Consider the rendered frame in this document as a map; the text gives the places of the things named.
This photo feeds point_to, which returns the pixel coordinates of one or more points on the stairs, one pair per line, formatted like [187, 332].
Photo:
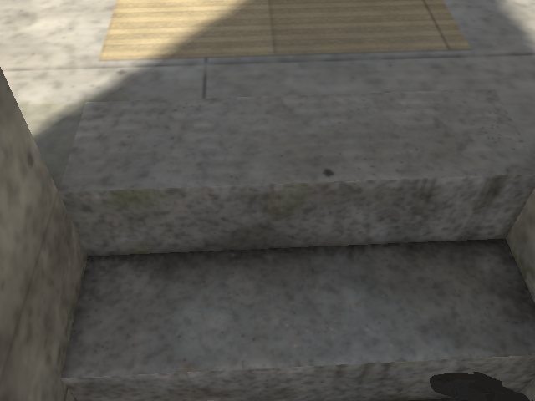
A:
[325, 291]

